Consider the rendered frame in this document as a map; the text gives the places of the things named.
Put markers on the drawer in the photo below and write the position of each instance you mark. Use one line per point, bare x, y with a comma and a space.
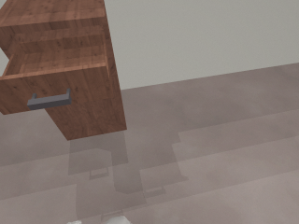
49, 67

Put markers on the cabinet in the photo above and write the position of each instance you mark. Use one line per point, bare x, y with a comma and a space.
33, 20

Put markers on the handle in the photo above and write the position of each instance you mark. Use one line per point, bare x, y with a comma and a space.
50, 101

